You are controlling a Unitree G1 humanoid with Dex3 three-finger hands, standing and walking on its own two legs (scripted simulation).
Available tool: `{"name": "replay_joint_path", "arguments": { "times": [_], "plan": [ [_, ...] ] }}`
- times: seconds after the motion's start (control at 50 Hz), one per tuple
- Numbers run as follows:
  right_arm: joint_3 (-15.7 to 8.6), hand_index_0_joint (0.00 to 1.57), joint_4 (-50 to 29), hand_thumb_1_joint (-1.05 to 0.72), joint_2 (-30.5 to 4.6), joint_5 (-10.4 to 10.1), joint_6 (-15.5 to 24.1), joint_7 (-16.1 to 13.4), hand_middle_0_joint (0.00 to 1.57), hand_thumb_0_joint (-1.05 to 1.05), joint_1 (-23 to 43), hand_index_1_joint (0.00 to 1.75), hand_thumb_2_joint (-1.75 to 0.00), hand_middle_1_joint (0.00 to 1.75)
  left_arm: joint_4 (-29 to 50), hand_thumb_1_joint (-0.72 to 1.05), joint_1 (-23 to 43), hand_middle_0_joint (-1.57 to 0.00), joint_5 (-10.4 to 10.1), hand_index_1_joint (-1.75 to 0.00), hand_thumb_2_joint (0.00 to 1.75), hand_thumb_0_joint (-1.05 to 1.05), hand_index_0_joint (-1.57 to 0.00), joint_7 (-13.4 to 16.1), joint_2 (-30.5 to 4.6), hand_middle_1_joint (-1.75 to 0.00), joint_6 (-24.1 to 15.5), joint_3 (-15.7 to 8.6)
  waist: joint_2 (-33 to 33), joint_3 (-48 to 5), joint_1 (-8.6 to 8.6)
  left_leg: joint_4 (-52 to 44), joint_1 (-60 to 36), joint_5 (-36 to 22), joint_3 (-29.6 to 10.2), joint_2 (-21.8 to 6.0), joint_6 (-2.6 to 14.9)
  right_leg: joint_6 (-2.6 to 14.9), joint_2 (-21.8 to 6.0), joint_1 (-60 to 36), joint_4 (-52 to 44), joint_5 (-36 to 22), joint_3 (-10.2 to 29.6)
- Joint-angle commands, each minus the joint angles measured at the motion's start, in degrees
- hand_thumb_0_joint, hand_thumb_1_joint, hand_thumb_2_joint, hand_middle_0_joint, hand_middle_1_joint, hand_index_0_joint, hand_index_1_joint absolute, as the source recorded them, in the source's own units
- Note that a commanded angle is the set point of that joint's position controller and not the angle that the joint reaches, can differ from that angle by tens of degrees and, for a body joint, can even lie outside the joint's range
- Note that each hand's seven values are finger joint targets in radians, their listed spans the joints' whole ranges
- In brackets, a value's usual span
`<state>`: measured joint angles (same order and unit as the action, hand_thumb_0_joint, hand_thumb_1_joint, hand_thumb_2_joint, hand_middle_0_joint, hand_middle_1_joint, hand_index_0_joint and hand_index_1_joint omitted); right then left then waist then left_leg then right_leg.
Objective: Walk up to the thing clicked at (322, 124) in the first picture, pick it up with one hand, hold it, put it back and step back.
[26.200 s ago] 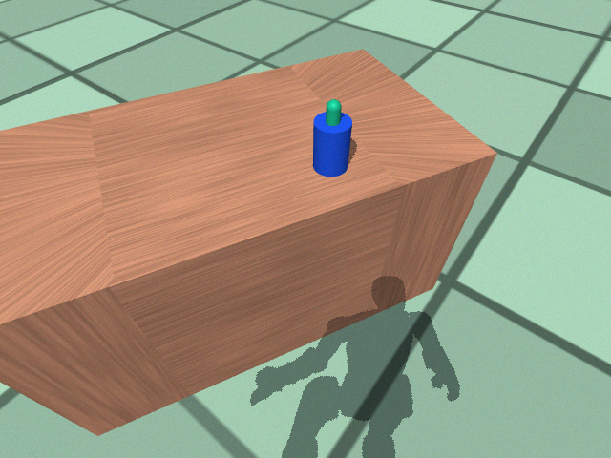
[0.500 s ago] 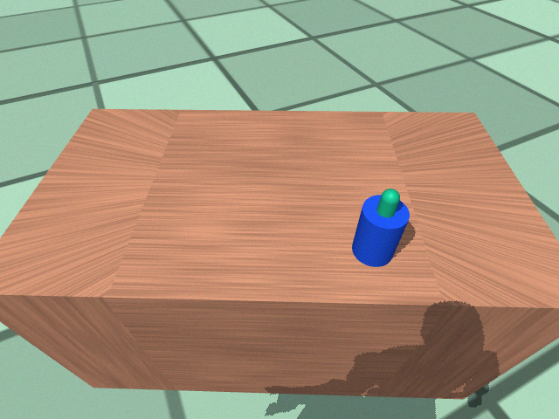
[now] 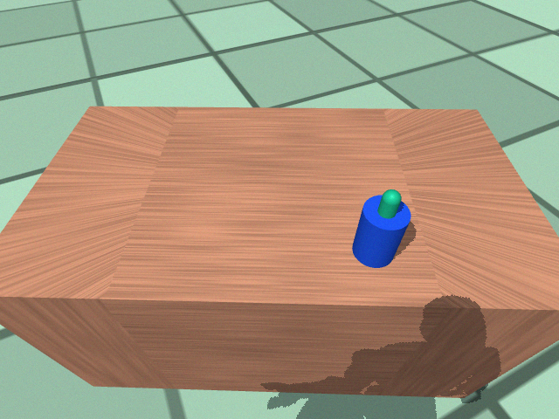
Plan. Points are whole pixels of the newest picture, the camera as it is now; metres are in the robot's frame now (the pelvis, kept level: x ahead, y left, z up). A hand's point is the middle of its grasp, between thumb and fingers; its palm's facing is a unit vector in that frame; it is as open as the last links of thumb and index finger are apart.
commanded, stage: stand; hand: right
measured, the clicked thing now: (382, 224) +0.47 -0.20 -0.04
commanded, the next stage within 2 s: none
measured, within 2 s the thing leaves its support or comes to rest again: neither
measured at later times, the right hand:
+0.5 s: hand out of the picture +0.08 -0.25 -0.16, palm faces -0.04 +0.94 -0.35, open 7.4 cm
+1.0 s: hand out of the picture +0.08 -0.25 -0.16, palm faces -0.04 +0.94 -0.34, open 7.4 cm
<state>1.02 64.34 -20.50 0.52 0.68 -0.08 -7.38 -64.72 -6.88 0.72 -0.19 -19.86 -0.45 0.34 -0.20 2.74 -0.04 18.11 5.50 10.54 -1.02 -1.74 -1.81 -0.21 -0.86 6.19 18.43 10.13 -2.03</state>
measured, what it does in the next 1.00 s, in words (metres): stands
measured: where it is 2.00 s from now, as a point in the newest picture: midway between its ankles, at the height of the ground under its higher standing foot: outside the picture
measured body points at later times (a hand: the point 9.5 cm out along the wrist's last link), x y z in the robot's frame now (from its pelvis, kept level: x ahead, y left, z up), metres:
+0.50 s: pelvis +0.01 +0.00 +0.00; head +0.02 +0.00 +0.45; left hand +0.08 +0.30 -0.13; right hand +0.08 -0.30 -0.13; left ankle -0.01 +0.14 -0.75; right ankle +0.00 -0.12 -0.75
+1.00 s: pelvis +0.01 +0.00 +0.00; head +0.02 +0.00 +0.45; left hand +0.08 +0.30 -0.13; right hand +0.08 -0.30 -0.13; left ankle -0.01 +0.14 -0.75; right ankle +0.00 -0.12 -0.75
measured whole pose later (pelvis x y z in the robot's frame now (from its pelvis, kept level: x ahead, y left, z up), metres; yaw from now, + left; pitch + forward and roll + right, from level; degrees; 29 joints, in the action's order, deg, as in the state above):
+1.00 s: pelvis +0.01 +0.00 +0.00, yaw +0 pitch -2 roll +0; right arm 0.8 63.9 -20.3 0.5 0.5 0.0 -7.3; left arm -64.3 -7.1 0.8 0.0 -20.0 -0.6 0.2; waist -0.2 2.9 -0.1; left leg 17.7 5.0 10.9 -1.3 -1.6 -1.7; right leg -0.3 -1.0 5.4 17.9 10.6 -2.4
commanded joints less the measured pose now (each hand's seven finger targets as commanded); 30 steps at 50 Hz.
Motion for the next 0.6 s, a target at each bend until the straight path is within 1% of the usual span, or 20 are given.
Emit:
{"name": "replay_joint_path", "arguments": {
  "times": [0.0, 0.1, 0.18, 0.24, 0.32, 0.34, 0.38, 0.42, 0.46, 0.48, 0.54, 0.58],
  "plan": [
    [-2.6, 0.20, -2.9, -0.90, -12.0, 0.1, 0.8, -0.7, 0.20, 0.00, 1.7, 0.30, -0.90, 0.30, 3.1, 0.90, 1.8, -0.20, -0.3, -0.30, 0.90, 0.00, -0.20, 0.6, -12.2, -0.30, -1.0, -2.6, 0.1, -3.1, -0.19, -2.7, 1.3, -7.5, -4.2, -5.7, 2.44, 1.22, -6.7, -1.7, -3.2, -6.7, 5.7],
    [-2.6, 0.20, -2.9, -0.90, -11.8, 0.1, 0.9, -0.6, 0.20, 0.00, 1.4, 0.30, -0.90, 0.30, 3.2, 0.90, 1.8, -0.20, -0.3, -0.30, 0.90, 0.00, -0.20, 0.6, -12.5, -0.30, -1.1, -2.7, 0.7, -3.5, 0.07, -2.5, 0.8, -8.1, -4.0, -5.6, 2.38, 1.24, -6.8, -2.0, -3.1, -8.3, 5.6],
    [-2.8, 0.20, -3.2, -0.90, -12.2, 0.1, 1.0, -0.7, 0.20, 0.00, 2.1, 0.30, -0.90, 0.30, 3.5, 0.90, 1.8, -0.20, -0.1, -0.30, 0.90, 0.00, -0.20, 0.7, -12.3, -0.30, -1.2, -2.6, 0.1, -5.0, -0.14, -1.8, -0.4, -11.6, -3.9, -6.0, 2.55, 1.31, -6.9, -2.9, -2.3, -12.1, 5.2],
    [-2.7, 0.20, -3.1, -0.90, -11.9, 0.1, 0.9, -0.8, 0.20, 0.00, 1.9, 0.30, -0.90, 0.30, 3.4, 0.90, 1.7, -0.20, -0.3, -0.30, 0.90, 0.00, -0.20, 0.8, -12.1, -0.30, -1.1, -2.7, 0.2, -4.3, -0.06, -2.2, -0.2, -12.0, -4.0, -6.0, 2.41, 1.20, -6.8, -2.8, -2.3, -12.0, 4.9],
    [-2.6, 0.20, -3.1, -0.90, -11.8, 0.0, 0.9, -0.8, 0.20, 0.00, 1.6, 0.30, -0.90, 0.30, 3.3, 0.90, 1.7, -0.20, -0.3, -0.30, 0.90, 0.00, -0.20, 0.7, -12.3, -0.30, -1.1, -2.7, 0.0, -4.3, -0.06, -2.3, -0.2, -11.1, -4.0, -6.1, 2.55, 1.18, -7.0, -3.0, -2.3, -11.3, 5.3],
    [-2.6, 0.20, -3.3, -0.90, -11.8, 0.1, 0.9, -0.8, 0.20, 0.00, 2.2, 0.30, -0.90, 0.30, 3.4, 0.90, 1.9, -0.20, -0.2, -0.30, 0.90, 0.00, -0.20, 0.8, -12.3, -0.30, -1.1, -2.7, 0.0, -4.8, -0.09, -2.0, -0.7, -12.3, -3.9, -6.2, 2.54, 1.24, -7.0, -3.1, -2.0, -12.2, 5.0],
    [-2.6, 0.20, -3.2, -0.90, -11.8, 0.0, 0.9, -0.8, 0.20, 0.00, 1.9, 0.30, -0.90, 0.30, 3.3, 0.90, 1.8, -0.20, -0.3, -0.30, 0.90, 0.00, -0.20, 0.8, -12.3, -0.30, -1.1, -2.7, 0.4, -4.4, -0.11, -2.3, -0.8, -12.3, -4.0, -6.1, 2.35, 1.10, -6.8, -2.9, -2.3, -11.6, 4.8],
    [-2.7, 0.20, -3.1, -0.90, -11.9, 0.1, 0.8, -0.8, 0.20, 0.00, 1.6, 0.30, -0.90, 0.30, 3.3, 0.90, 2.1, -0.20, -0.3, -0.30, 0.90, 0.00, -0.20, 0.8, -12.3, -0.30, -1.0, -2.8, 0.7, -3.7, -0.08, -2.4, 0.0, -10.6, -3.8, -5.9, 2.35, 1.20, -7.0, -2.9, -2.7, -10.4, 5.2],
    [-2.7, 0.20, -3.2, -0.90, -11.8, 0.0, 0.8, -0.8, 0.20, 0.00, 2.1, 0.30, -0.90, 0.30, 3.3, 0.90, 1.6, -0.20, -0.3, -0.30, 0.90, 0.00, -0.20, 0.7, -12.4, -0.30, -1.0, -2.8, 0.1, -3.2, -0.16, -2.8, 0.1, -10.3, -4.0, -5.8, 2.22, 1.24, -6.7, -1.9, -2.8, -9.6, 4.9],
    [-2.7, 0.20, -3.3, -0.90, -12.1, 0.1, 0.8, -0.8, 0.20, 0.00, 2.3, 0.30, -0.90, 0.30, 3.3, 0.90, 1.5, -0.20, -0.2, -0.30, 0.90, 0.00, -0.20, 0.7, -12.1, -0.30, -1.0, -2.7, -0.5, -3.2, -0.22, -2.6, 0.1, -9.3, -3.9, -5.8, 2.42, 1.18, -6.8, -2.0, -3.1, -8.8, 5.1],
    [-2.7, 0.20, -3.2, -0.90, -11.9, 0.1, 0.9, -0.7, 0.20, 0.00, 1.8, 0.30, -0.90, 0.30, 3.5, 0.90, 2.0, -0.20, -0.3, -0.30, 0.90, 0.00, -0.20, 0.7, -12.3, -0.30, -1.0, -2.8, 0.0, -3.9, -0.04, -2.7, -0.1, -9.9, -4.1, -6.0, 2.34, 1.40, -6.9, -2.3, -2.7, -8.9, 5.1],
    [-2.8, 0.20, -3.4, -0.90, -12.0, 0.1, 0.9, -0.8, 0.20, 0.00, 1.9, 0.30, -0.90, 0.30, 3.7, 0.90, 2.1, -0.20, -0.1, -0.30, 0.90, 0.00, -0.20, 0.7, -12.3, -0.30, -1.1, -2.7, 0.2, -4.3, 0.00, -2.4, -0.1, -10.7, -3.9, -6.0, 2.51, 1.25, -6.9, -2.5, -2.6, -10.4, 5.0]
  ]
}}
